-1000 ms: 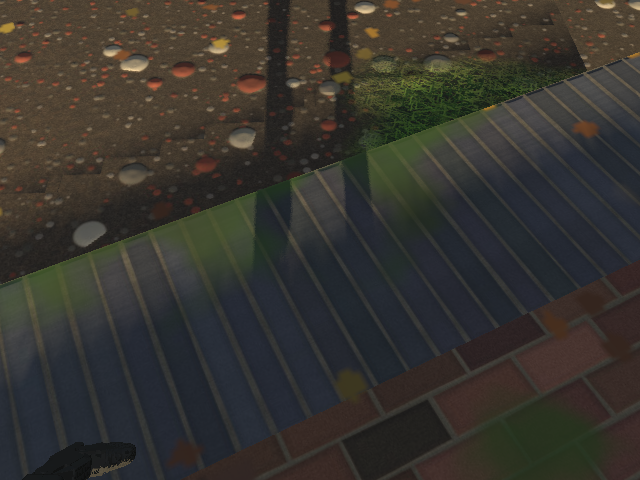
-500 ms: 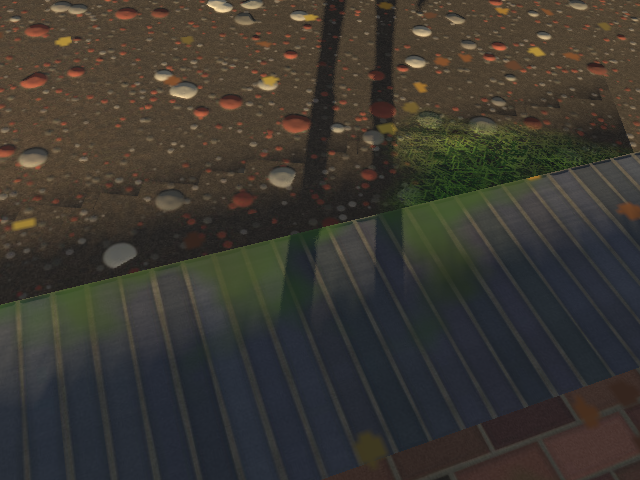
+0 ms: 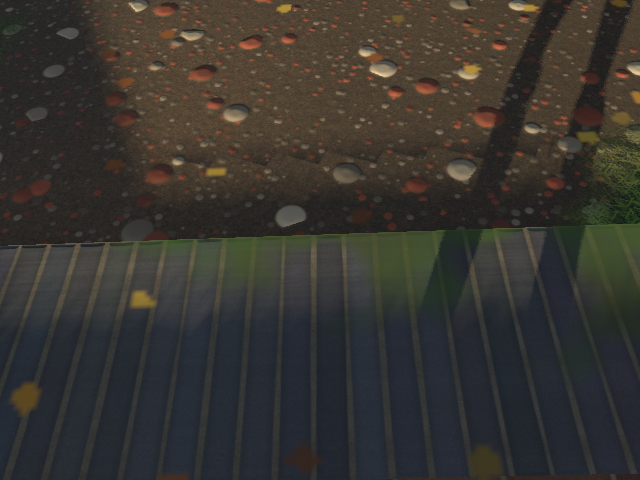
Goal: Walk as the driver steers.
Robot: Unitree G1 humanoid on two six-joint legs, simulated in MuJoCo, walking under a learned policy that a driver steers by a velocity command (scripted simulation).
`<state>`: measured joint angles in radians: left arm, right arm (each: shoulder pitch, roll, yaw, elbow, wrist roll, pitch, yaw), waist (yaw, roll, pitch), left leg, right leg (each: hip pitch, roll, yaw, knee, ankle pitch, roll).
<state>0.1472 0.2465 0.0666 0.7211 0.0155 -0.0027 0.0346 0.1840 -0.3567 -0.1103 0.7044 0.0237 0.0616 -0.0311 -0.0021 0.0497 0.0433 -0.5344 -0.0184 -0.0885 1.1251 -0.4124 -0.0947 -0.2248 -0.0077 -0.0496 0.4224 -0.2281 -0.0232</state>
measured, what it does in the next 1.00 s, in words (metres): steps on the spot: left foot, then right foot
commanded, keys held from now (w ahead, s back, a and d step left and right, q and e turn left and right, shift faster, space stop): q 0.28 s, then e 0.72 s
